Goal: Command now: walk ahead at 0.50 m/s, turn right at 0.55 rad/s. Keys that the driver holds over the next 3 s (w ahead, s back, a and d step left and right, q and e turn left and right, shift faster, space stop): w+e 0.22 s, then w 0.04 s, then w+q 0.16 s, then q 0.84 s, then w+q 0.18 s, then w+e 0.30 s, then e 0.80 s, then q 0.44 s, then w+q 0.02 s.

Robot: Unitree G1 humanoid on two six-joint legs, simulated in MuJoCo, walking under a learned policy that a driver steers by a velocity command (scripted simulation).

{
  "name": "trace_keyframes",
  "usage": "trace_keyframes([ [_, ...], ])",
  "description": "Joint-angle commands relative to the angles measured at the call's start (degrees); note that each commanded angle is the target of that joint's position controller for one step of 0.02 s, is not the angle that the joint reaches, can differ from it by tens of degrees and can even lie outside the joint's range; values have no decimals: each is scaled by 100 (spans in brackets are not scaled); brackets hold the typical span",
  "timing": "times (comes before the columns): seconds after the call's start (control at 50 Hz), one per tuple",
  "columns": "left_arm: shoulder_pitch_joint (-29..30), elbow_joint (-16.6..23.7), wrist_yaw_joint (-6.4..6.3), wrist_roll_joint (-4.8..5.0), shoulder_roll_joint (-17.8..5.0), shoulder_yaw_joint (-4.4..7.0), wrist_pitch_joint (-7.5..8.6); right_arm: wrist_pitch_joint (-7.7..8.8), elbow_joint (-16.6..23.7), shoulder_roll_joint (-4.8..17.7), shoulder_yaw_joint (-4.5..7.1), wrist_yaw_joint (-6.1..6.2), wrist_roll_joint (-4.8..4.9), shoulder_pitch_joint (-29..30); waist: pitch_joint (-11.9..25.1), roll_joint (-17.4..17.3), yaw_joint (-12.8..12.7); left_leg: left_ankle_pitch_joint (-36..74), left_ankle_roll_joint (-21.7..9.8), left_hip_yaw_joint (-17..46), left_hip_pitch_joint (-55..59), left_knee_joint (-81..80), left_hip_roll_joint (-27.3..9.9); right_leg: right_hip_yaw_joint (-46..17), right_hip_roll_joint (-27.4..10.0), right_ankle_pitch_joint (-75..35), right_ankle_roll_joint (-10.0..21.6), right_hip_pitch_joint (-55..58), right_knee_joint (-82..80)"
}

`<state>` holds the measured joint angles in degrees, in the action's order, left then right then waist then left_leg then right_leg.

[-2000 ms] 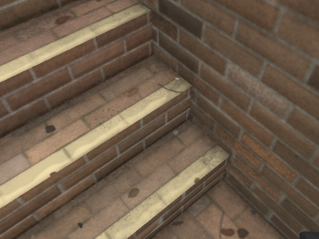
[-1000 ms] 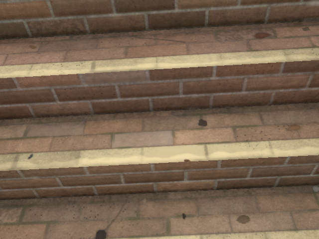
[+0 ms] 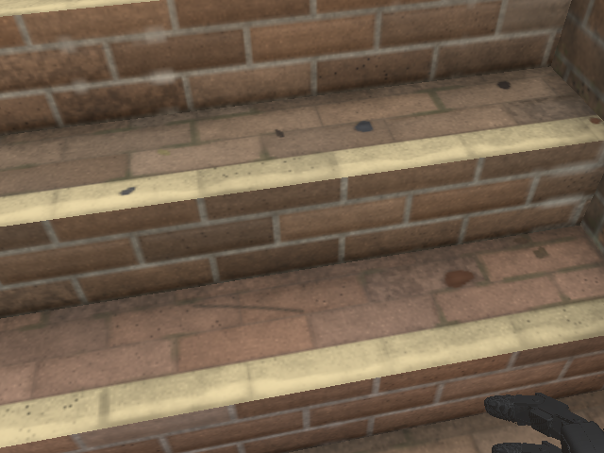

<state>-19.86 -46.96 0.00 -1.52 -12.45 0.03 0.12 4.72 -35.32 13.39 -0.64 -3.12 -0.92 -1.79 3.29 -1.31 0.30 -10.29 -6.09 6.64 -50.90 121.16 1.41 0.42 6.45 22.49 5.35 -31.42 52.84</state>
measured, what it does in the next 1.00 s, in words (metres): climbs: left foot 0.21 m higher, then right foot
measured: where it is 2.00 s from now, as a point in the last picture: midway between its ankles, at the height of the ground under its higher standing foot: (380, 339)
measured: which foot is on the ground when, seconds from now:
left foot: up 0.00-0.28, down 0.30-0.82, up 0.84-1.00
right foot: down 0.00-0.34, up 0.36-0.78, down 0.80-1.00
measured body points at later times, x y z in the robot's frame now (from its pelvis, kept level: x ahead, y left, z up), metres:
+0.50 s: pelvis +0.26 +0.03 +0.21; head +0.22 +0.03 +0.66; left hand +0.48 +0.21 +0.14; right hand +0.18 -0.21 +0.06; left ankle +0.29 +0.12 -0.48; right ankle +0.21 -0.11 -0.23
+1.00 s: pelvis +0.39 -0.05 +0.26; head +0.43 -0.06 +0.71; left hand +0.49 +0.23 +0.15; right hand +0.58 -0.28 +0.16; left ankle +0.38 +0.07 -0.16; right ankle +0.36 -0.18 -0.48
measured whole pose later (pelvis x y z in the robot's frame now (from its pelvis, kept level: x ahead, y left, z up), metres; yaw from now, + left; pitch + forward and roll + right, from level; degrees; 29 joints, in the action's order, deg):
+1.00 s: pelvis +0.39 -0.05 +0.26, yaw +6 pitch +4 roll +0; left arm -10.8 -46.3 -4.2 -1.8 -15.7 1.9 -0.9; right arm 0.2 -36.8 13.4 0.7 1.1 0.4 -7.6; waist -0.2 -1.2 2.2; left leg -35.0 4.0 0.9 -61.7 121.9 2.2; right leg 7.8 -4.1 14.8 -1.0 -10.1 21.2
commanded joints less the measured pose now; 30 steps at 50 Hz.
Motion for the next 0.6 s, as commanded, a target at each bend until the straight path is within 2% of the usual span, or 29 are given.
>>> trace_keyframes([
  [0.02,776,165,153,67,271,-161,119,43,565,-813,-516,36,-35,-687,-832,29,834,210,15,-359,-1337,201,-260,-1644,-795,-376,427,-458,-2944],
  [0.04,594,46,167,-22,188,-163,152,23,552,-771,-535,99,-52,-412,-671,128,679,381,117,-710,-1497,988,-175,-1615,-899,-672,647,-419,-3003],
  [0.06,434,-44,160,-41,83,-156,166,70,714,-744,-571,108,-73,-195,-684,262,595,418,184,-806,-1743,1300,-221,-1759,-959,-791,731,-373,-3240],
  [0.08,69,-175,165,-102,37,-166,161,74,766,-859,-604,141,-17,-79,-622,486,398,122,252,-823,-2483,2175,-188,-2109,-1127,-652,816,174,-3322],
  [0.12,-444,-397,152,-5,-45,-116,124,137,999,-1045,-716,175,1,487,-766,462,103,71,349,-935,-3373,1648,-366,-2266,-1156,-144,766,856,-3463],
  [0.14,-785,-482,155,142,21,-102,93,156,1258,-1132,-787,187,-50,1086,-749,377,-101,187,430,-1097,-3316,405,-453,-2282,-992,-66,702,890,-3622],
  [0.16,-1050,-524,72,151,-39,-71,69,149,1477,-1102,-810,207,-78,1634,-653,469,-355,283,585,-1325,-3101,-190,-415,-2468,-1090,-212,879,881,-3979],
  [0.18,-1237,-552,-104,156,-89,-18,19,164,1744,-1294,-890,269,-140,2095,-423,695,-438,196,673,-1253,-2790,-622,-517,-2696,-1313,-733,1034,968,-4326],
  [0.2,-1187,-546,-238,139,-317,73,-47,138,1770,-1391,-931,267,-212,1982,23,796,-353,120,710,-1668,-1870,-1204,-448,-2443,-1419,-1329,1142,1032,-4754],
  [0.22,-1128,-551,-318,138,-368,111,-106,113,1769,-1435,-929,273,-200,1962,269,865,-237,-410,656,-1682,-875,-2142,-456,-2205,-1505,-2145,1154,1052,-4892],
  [0.24,-663,-388,-342,194,-527,166,-57,107,1575,-1128,-731,277,-145,1553,713,1005,137,-1018,461,-2091,954,-3419,-119,-1457,-1389,-4874,989,912,-4816],
  [0.26,-714,-476,-376,72,-844,237,-22,77,1248,-719,-400,323,-103,707,1438,1510,555,-1724,377,-2041,2319,-3429,199,-1377,-1641,-8097,982,1380,-4266],
  [0.28,-610,-529,-336,128,-1350,356,90,70,1015,69,-99,303,9,-101,1650,1934,1004,-2281,324,-1779,2558,-4515,322,-1147,-1679,-10519,943,2572,-3317],
  [0.3,-460,-627,-295,76,-1374,375,214,96,652,468,52,227,12,-715,1854,1825,1157,-2551,149,-1061,2845,-5442,271,-1046,-1802,-11342,1035,3293,-2343],
  [0.32,-157,-564,-257,-42,-1120,337,372,57,4,858,209,164,-28,-1759,2046,1076,1406,-2844,-239,490,3866,-6438,-52,-1155,-1721,-10877,1224,2696,-950],
  [0.34,-145,-410,15,-10,-168,183,483,-155,-579,1238,342,258,-219,-2555,2096,-1849,1098,-3254,-1344,4315,5216,-9372,-1541,-1055,-524,-5827,862,249,1425],
  [0.36,-25,-402,274,-32,295,124,634,-270,-861,813,334,481,-323,-2461,2060,-2142,1077,-3666,-1943,7166,5409,-10862,-2173,-2137,586,-2287,405,-1260,4979],
  [0.38,544,150,489,37,347,61,708,-348,-1215,83,152,565,-37,-2241,566,-1207,719,-4495,-1570,5952,4303,-10579,-1894,-2098,342,-1702,407,-2353,6197],
  [0.4,1247,624,572,44,384,-59,717,-345,-1522,-477,28,508,-106,-2027,-266,-537,384,-4041,-1194,4580,3335,-10013,-1659,-1951,182,-1762,498,-2761,6374],
  [0.42,1210,796,581,-7,536,-178,698,-317,-1706,-909,-82,469,-133,-1701,-726,63,-177,-3206,-873,3242,2549,-9569,-1418,-1586,-85,-1902,466,-2843,6494],
  [0.44,991,759,536,1,613,-281,612,-286,-1905,-1346,-215,428,-154,-1447,-742,117,-370,-2444,-698,2563,2198,-9502,-1222,-1632,-44,-1739,453,-2832,7202],
  [0.46,720,762,550,96,666,-365,615,-246,-1989,-1462,-265,339,-177,-1334,-834,378,-633,-1788,-563,1807,1988,-9562,-978,-1461,-161,-1636,434,-2919,7231],
  [0.48,586,715,498,200,693,-424,611,-245,-2006,-1397,-285,265,-209,-1240,-990,453,-734,-909,-575,1227,1910,-9613,-889,-1285,-189,-1496,358,-3165,7319],
  [0.5,601,776,459,206,768,-516,616,-265,-2014,-1142,-256,218,-181,-1261,-1041,423,-767,-376,-551,732,1927,-9690,-818,-1057,-311,-1550,257,-3418,6986],
  [0.52,671,853,414,168,687,-553,580,-284,-1961,-998,-267,216,-171,-1249,-1017,499,-791,-36,-493,405,1707,-9774,-773,-826,-503,-1836,129,-3358,6419],
  [0.54,876,952,348,48,429,-555,543,-251,-1819,-751,-246,228,-162,-1039,-879,566,-816,349,-542,15,1195,-9925,-613,-306,-643,-2455,-22,-2753,5590],
  [0.56,1166,1104,248,-46,334,-566,504,-207,-1745,-569,-228,307,-105,-1040,-624,369,-763,578,-594,-122,938,-10062,-521,52,-816,-2827,-224,-2185,4802],
  [0.58,1169,948,188,-58,429,-569,465,-224,-1786,-360,-195,340,-194,-1268,-137,18,-630,1256,-754,-61,1268,-10009,-597,400,-791,-2996,-363,-1824,5099],
  [0.6,1302,1071,131,-5,372,-564,458,-213,-1693,-159,-114,392,-112,-1458,64,-211,-521,1306,-677,18,1750,-9984,-609,252,-996,-3091,-487,-1632,4311],
])
Next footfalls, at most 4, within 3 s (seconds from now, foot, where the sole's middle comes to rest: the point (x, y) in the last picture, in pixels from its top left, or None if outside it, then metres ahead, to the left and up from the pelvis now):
0.30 left None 0.33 0.12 -0.52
0.80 right None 0.40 -0.18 -0.52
1.10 left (275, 353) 0.53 0.08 -0.31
1.60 right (460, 328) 0.57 -0.22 -0.31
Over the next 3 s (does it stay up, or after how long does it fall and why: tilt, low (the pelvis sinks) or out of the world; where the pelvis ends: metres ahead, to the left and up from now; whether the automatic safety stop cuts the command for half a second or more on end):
stays up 0.64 0.10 0.61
